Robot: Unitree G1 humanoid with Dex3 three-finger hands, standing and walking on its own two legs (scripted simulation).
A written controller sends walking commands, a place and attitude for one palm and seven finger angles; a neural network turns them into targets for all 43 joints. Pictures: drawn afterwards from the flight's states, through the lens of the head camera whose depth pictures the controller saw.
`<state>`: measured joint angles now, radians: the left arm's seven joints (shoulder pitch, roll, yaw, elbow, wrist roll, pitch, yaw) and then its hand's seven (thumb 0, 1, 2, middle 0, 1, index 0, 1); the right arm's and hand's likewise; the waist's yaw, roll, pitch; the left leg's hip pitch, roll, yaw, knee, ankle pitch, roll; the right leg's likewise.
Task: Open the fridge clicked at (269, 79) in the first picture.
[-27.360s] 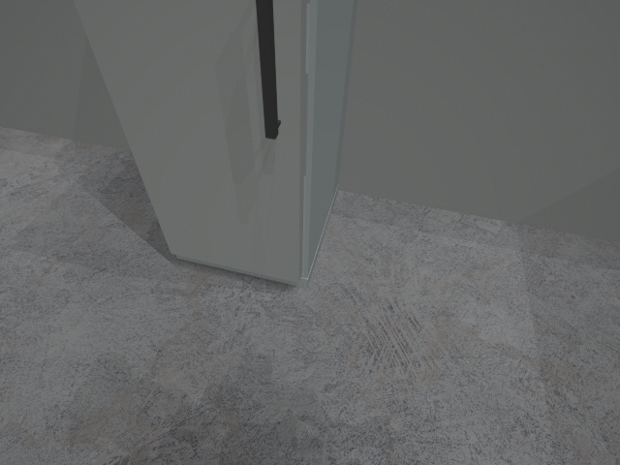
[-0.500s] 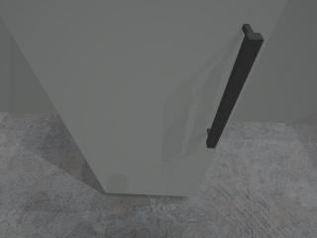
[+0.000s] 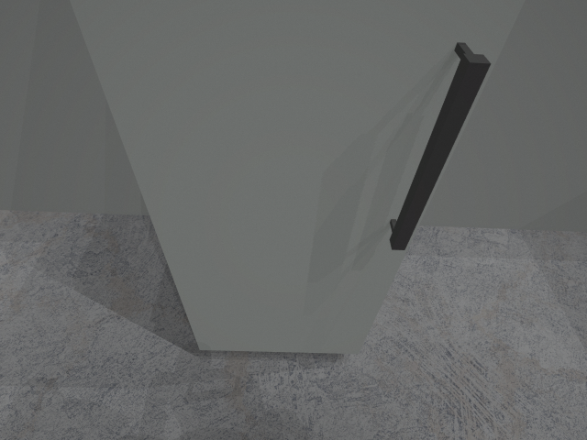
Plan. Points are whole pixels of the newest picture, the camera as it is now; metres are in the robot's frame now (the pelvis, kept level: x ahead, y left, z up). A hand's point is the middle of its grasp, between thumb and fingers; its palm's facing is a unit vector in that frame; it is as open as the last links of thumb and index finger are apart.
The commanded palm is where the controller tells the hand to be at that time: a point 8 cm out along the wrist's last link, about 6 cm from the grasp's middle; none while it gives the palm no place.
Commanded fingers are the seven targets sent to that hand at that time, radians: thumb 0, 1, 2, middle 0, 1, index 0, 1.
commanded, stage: come to a stop and stand still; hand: right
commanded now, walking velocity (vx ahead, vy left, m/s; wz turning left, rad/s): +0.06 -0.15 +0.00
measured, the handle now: (423, 164) +0.48 -0.18 +0.14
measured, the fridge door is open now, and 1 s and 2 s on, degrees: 0 0 0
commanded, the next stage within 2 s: look again from close up in 1.44 s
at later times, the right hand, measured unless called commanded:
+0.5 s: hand out of the picture -0.01 -0.25 -0.19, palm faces +0.08 +0.99 -0.15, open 7.4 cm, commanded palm none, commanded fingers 0.00 -0.90 -0.90 0.20 0.30 0.20 0.30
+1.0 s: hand out of the picture +0.03 -0.26 -0.19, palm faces +0.03 +0.99 -0.17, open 7.3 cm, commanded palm none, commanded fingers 0.00 -0.90 -0.90 0.20 0.30 0.20 0.30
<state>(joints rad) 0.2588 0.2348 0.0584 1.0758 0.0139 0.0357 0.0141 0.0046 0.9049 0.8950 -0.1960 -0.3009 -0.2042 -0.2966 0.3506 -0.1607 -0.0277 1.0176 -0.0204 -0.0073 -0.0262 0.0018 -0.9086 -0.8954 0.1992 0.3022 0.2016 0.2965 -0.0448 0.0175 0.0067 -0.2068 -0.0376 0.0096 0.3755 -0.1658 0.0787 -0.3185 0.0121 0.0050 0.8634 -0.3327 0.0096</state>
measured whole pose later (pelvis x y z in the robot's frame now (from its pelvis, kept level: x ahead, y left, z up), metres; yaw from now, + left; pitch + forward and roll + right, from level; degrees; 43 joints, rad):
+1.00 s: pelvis +0.03 -0.10 -0.01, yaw +0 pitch -1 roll +0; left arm 0.29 0.13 0.00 1.14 0.00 -0.04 0.05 0.00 0.90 0.89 -0.20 -0.30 -0.20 -0.30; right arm 0.25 -0.15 -0.01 1.14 -0.02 0.00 -0.04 0.00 -0.92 -0.90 0.20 0.30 0.20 0.30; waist -0.01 0.03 0.04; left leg -0.17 0.06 -0.02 0.42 -0.23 -0.06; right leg -0.10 0.06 -0.06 0.39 -0.26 -0.06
